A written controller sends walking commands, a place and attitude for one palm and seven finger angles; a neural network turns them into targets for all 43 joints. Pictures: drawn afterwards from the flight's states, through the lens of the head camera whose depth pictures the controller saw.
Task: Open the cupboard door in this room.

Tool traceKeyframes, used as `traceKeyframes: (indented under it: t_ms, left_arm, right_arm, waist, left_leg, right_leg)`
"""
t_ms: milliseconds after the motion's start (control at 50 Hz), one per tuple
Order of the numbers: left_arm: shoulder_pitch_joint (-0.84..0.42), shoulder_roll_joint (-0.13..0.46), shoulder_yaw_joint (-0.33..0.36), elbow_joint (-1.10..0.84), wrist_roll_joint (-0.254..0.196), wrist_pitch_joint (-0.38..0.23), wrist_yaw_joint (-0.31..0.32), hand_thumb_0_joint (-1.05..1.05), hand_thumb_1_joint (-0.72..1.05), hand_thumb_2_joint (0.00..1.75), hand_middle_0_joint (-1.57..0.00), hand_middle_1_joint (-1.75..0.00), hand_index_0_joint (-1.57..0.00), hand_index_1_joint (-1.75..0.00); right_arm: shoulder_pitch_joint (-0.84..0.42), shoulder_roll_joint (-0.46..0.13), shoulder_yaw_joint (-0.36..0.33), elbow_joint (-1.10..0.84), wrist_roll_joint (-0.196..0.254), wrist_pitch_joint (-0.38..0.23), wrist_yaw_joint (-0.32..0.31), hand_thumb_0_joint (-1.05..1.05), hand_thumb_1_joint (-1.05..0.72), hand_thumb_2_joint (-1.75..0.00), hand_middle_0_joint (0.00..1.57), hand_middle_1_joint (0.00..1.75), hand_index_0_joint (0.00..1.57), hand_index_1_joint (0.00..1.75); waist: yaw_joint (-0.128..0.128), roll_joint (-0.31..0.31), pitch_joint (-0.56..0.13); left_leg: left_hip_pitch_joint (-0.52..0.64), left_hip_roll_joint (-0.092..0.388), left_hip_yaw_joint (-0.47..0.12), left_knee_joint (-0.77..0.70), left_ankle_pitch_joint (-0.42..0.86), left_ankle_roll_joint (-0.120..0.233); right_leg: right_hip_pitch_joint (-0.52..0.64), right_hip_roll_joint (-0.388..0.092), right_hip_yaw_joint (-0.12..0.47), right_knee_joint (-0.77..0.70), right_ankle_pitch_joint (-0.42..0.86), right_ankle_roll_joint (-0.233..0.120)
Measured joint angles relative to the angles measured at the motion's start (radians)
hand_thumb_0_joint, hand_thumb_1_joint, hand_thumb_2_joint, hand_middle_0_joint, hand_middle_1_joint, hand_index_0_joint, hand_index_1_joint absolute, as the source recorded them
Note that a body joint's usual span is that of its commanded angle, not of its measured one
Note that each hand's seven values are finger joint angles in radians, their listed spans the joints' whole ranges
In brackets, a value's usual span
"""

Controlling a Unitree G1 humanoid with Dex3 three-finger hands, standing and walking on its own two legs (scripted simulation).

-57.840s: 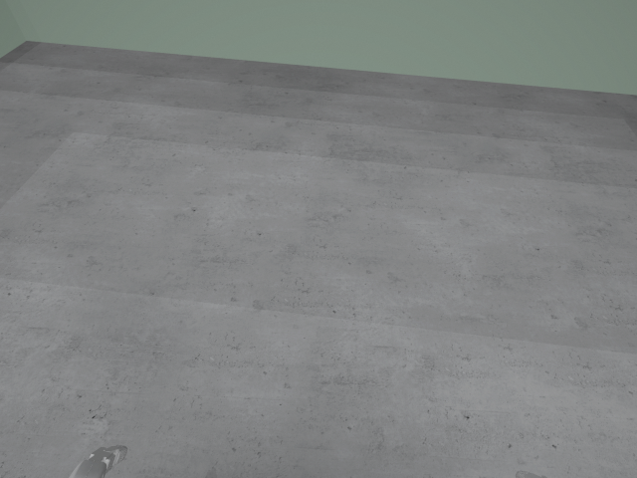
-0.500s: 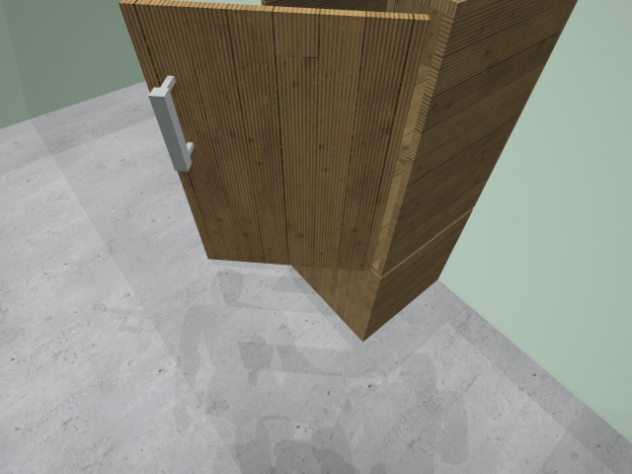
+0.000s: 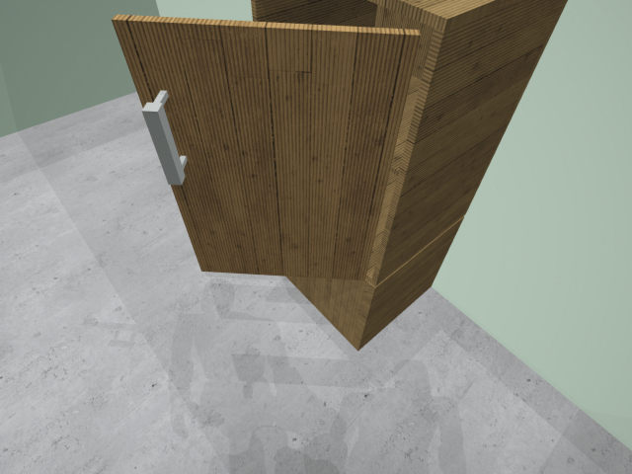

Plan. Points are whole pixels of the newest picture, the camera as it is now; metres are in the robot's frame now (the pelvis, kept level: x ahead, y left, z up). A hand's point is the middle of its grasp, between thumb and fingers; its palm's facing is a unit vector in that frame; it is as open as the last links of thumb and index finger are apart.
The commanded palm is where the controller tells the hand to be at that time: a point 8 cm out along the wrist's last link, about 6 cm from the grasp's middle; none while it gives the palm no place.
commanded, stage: shuffle to correct the standing spot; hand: left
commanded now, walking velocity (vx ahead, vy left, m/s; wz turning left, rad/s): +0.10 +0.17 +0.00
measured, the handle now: (169, 139) +0.58 +0.28 +0.09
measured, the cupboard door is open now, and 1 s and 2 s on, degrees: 46 46 46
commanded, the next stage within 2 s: come to a stop and stand still in 0.20 s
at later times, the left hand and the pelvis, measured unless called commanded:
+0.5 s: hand out of the picture +0.12 +0.24 -0.17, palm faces +0.08 -0.98 -0.21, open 7.3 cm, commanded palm none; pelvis +0.06 +0.05 +0.01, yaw +3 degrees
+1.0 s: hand out of the picture +0.11 +0.19 -0.16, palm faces +0.10 -0.96 -0.25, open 7.3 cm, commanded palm none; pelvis +0.07 +0.00 +0.01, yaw +4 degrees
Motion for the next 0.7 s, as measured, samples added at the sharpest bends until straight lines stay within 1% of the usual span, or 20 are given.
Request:
traceKeyframes:
  t_ms: [60,100,140,160,180,200,220,260,280,300,320,360,400,440,520,620,700]
  left_arm:
    - [0.021,0.000,0.007,0.004,0.000,-0.004,-0.001,0.00,0.91,0.90,-0.20,-0.30,-0.20,-0.30]
    - [0.036,0.003,0.014,0.005,0.000,-0.010,0.002,0.00,0.91,0.90,-0.20,-0.30,-0.20,-0.30]
    - [0.049,0.008,0.023,0.008,0.002,-0.016,0.007,0.00,0.91,0.90,-0.20,-0.30,-0.20,-0.30]
    - [0.056,0.012,0.027,0.009,0.003,-0.018,0.008,0.00,0.91,0.90,-0.20,-0.30,-0.20,-0.30]
    - [0.062,0.017,0.031,0.011,0.004,-0.017,0.010,0.00,0.91,0.90,-0.20,-0.30,-0.20,-0.30]
    - [0.067,0.024,0.034,0.015,0.003,-0.013,0.011,0.00,0.91,0.90,-0.20,-0.30,-0.20,-0.30]
    - [0.071,0.028,0.037,0.021,0.001,-0.005,0.011,0.00,0.91,0.90,-0.20,-0.30,-0.20,-0.30]
    - [0.069,0.025,0.040,0.034,-0.001,0.016,0.014,0.00,0.91,0.90,-0.20,-0.30,-0.20,-0.30]
    - [0.062,0.022,0.039,0.038,0.000,0.025,0.015,0.00,0.91,0.90,-0.20,-0.30,-0.20,-0.30]
    - [0.052,0.021,0.041,0.040,0.001,0.030,0.014,0.00,0.91,0.90,-0.20,-0.30,-0.20,-0.30]
    - [0.038,0.020,0.042,0.038,0.002,0.031,0.013,0.00,0.91,0.90,-0.20,-0.30,-0.20,-0.30]
    - [0.004,0.022,0.044,0.025,0.002,0.026,0.012,0.00,0.91,0.90,-0.20,-0.30,-0.20,-0.30]
    - [-0.033,0.022,0.044,0.006,0.001,0.020,0.012,0.00,0.91,0.90,-0.20,-0.30,-0.20,-0.30]
    - [-0.068,0.019,0.042,-0.014,0.000,0.016,0.013,0.00,0.91,0.90,-0.20,-0.30,-0.20,-0.30]
    - [-0.126,0.011,0.037,-0.042,-0.001,0.016,0.019,0.00,0.91,0.90,-0.20,-0.30,-0.20,-0.30]
    - [-0.165,-0.004,0.035,-0.063,-0.001,0.025,0.019,0.00,0.91,0.90,-0.20,-0.30,-0.20,-0.30]
    - [-0.171,-0.022,0.029,-0.081,-0.002,0.021,0.017,0.00,0.91,0.90,-0.20,-0.30,-0.20,-0.30]
  right_arm:
    - [0.018,-0.002,-0.003,-0.002,-0.001,0.008,0.004,0.00,-0.91,-0.90,0.20,0.30,0.19,0.30]
    - [0.021,-0.001,-0.006,-0.002,-0.001,0.015,0.005,0.00,-0.91,-0.90,0.20,0.30,0.19,0.30]
    - [0.014,0.002,-0.009,-0.003,0.000,0.019,0.006,0.00,-0.91,-0.90,0.20,0.30,0.19,0.30]
    - [0.008,0.004,-0.010,-0.005,0.002,0.018,0.007,0.00,-0.91,-0.90,0.20,0.30,0.19,0.30]
    - [0.001,0.006,-0.012,-0.009,0.004,0.014,0.009,0.00,-0.91,-0.90,0.20,0.30,0.19,0.30]
    - [-0.006,0.008,-0.013,-0.012,0.005,0.007,0.010,0.00,-0.91,-0.90,0.20,0.30,0.19,0.30]
    - [-0.011,0.009,-0.014,-0.018,0.004,-0.002,0.011,0.00,-0.91,-0.90,0.20,0.30,0.19,0.30]
    - [-0.018,0.005,-0.016,-0.035,0.000,-0.014,0.007,0.00,-0.91,-0.90,0.20,0.30,0.19,0.30]
    - [-0.022,0.004,-0.017,-0.042,0.000,-0.018,0.003,0.00,-0.91,-0.90,0.20,0.30,0.19,0.30]
    - [-0.024,0.006,-0.017,-0.049,-0.001,-0.020,-0.001,0.00,-0.91,-0.90,0.20,0.30,0.19,0.30]
    - [-0.026,0.009,-0.015,-0.054,-0.003,-0.023,-0.004,0.00,-0.91,-0.90,0.20,0.30,0.19,0.30]
    - [-0.028,0.021,-0.009,-0.059,-0.004,-0.028,-0.009,0.00,-0.91,-0.90,0.20,0.30,0.19,0.30]
    - [-0.027,0.035,-0.005,-0.054,-0.005,-0.033,-0.019,0.00,-0.91,-0.90,0.20,0.30,0.19,0.30]
    - [-0.023,0.043,-0.003,-0.047,-0.003,-0.038,-0.025,0.01,-0.92,-0.90,0.20,0.30,0.20,0.30]
    - [-0.015,0.064,-0.004,-0.035,-0.002,-0.036,-0.032,0.01,-0.92,-0.90,0.20,0.30,0.20,0.30]
    - [-0.008,0.079,-0.016,-0.029,-0.007,-0.022,-0.036,0.00,-0.91,-0.90,0.20,0.30,0.20,0.30]
    - [-0.005,0.069,-0.028,-0.026,-0.008,-0.011,-0.033,0.00,-0.91,-0.90,0.20,0.30,0.20,0.30]
  waist:
    - [0.001,0.010,0.002]
    - [0.003,0.011,0.004]
    - [0.011,0.001,0.010]
    - [0.015,-0.007,0.014]
    - [0.019,-0.018,0.019]
    - [0.021,-0.034,0.022]
    - [0.023,-0.046,0.021]
    - [0.026,-0.037,0.013]
    - [0.022,-0.028,0.011]
    - [0.016,-0.020,0.010]
    - [0.011,-0.014,0.012]
    - [0.009,-0.011,0.018]
    - [0.008,-0.011,0.024]
    - [0.007,-0.011,0.031]
    - [-0.007,-0.013,0.047]
    - [-0.029,-0.006,0.065]
    - [-0.033,0.013,0.077]
  left_leg:
    - [-0.018,0.003,-0.010,0.045,-0.030,-0.006]
    - [-0.043,0.007,-0.017,0.099,-0.061,-0.032]
    - [-0.071,0.012,-0.022,0.146,-0.102,-0.051]
    - [-0.077,0.015,-0.024,0.142,-0.109,-0.056]
    - [-0.073,0.019,-0.017,0.114,-0.078,-0.058]
    - [-0.061,0.013,0.000,0.095,-0.027,-0.048]
    - [-0.055,0.002,0.010,0.092,-0.023,-0.026]
    - [-0.045,0.001,0.021,0.090,-0.051,0.014]
    - [-0.034,0.001,0.023,0.077,-0.057,0.026]
    - [-0.023,0.001,0.021,0.058,-0.054,0.032]
    - [-0.011,-0.002,0.019,0.035,-0.044,0.032]
    - [0.017,-0.010,0.016,-0.018,-0.020,0.037]
    - [0.043,-0.019,0.009,-0.071,0.004,0.039]
    - [0.066,-0.027,-0.001,-0.114,0.024,0.037]
    - [0.100,-0.036,-0.022,-0.157,0.039,0.033]
    - [0.119,-0.034,-0.037,-0.146,0.020,0.026]
    - [0.118,-0.026,-0.036,-0.106,-0.012,0.014]
  right_leg:
    - [-0.004,-0.001,-0.010,0.023,-0.024,0.003]
    - [-0.004,-0.003,-0.020,0.035,-0.039,0.007]
    - [0.001,-0.012,-0.024,0.040,-0.050,0.012]
    - [0.005,-0.018,-0.024,0.042,-0.055,0.017]
    - [0.008,-0.027,-0.022,0.050,-0.062,0.023]
    - [0.008,-0.041,-0.016,0.065,-0.075,0.029]
    - [-0.005,-0.052,-0.008,0.098,-0.083,0.016]
    - [-0.070,-0.040,0.005,0.260,-0.190,-0.008]
    - [-0.107,-0.033,0.006,0.349,-0.218,-0.018]
    - [-0.141,-0.028,0.000,0.427,-0.223,-0.024]
    - [-0.174,-0.027,-0.006,0.490,-0.210,-0.027]
    - [-0.229,-0.026,-0.014,0.562,-0.160,-0.023]
    - [-0.261,-0.024,-0.018,0.560,-0.107,-0.014]
    - [-0.276,-0.016,-0.014,0.527,-0.060,-0.006]
    - [-0.277,0.009,-0.010,0.450,-0.008,-0.003]
    - [-0.248,0.038,-0.020,0.355,-0.011,-0.013]
    - [-0.192,0.049,-0.029,0.233,-0.007,-0.033]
